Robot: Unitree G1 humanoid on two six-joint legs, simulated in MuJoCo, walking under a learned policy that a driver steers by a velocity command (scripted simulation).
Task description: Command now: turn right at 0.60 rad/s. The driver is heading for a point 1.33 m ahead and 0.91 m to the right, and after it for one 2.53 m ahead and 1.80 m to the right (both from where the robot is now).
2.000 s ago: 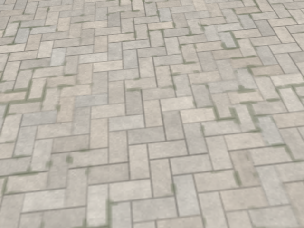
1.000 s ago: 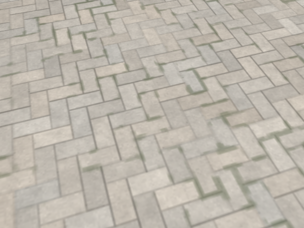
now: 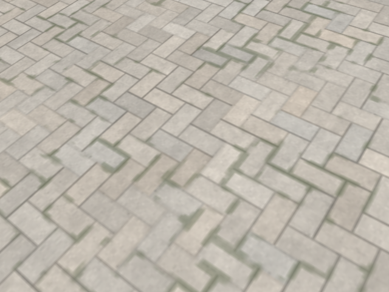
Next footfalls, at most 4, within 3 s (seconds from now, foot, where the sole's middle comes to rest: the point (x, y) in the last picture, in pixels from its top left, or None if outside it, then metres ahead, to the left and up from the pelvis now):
0.22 left None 0.05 0.12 -0.78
0.62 right None -0.03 -0.09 -0.78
0.92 left None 0.03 0.13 -0.78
1.88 left None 0.37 -0.03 -0.78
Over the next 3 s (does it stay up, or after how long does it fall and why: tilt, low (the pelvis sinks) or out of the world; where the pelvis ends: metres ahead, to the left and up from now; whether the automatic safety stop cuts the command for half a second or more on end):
stays up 0.79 -0.29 -0.02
